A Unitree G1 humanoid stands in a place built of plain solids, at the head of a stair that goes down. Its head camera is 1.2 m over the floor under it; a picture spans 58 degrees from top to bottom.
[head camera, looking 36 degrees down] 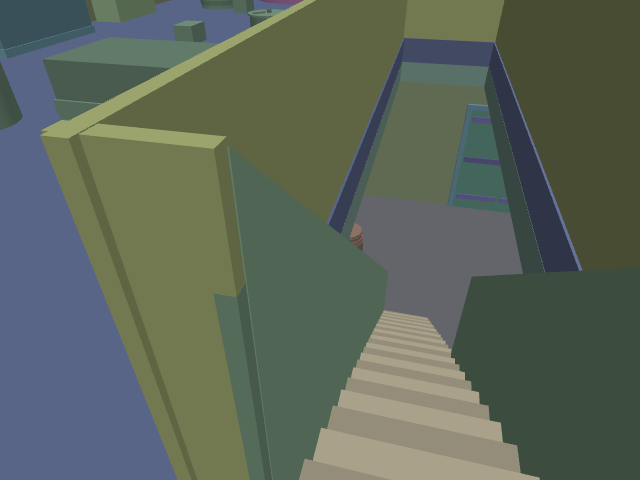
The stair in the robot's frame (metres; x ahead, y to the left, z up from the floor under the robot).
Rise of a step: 0.20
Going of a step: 0.23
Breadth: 0.88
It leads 14 degrees to the right of straight ahead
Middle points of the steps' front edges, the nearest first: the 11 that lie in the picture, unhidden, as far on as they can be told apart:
0.85 -0.39 -0.39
1.07 -0.45 -0.58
1.29 -0.50 -0.78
1.51 -0.56 -0.97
1.73 -0.61 -1.17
1.95 -0.66 -1.36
2.18 -0.72 -1.56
2.40 -0.77 -1.75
2.62 -0.83 -1.95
2.84 -0.88 -2.14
3.06 -0.93 -2.34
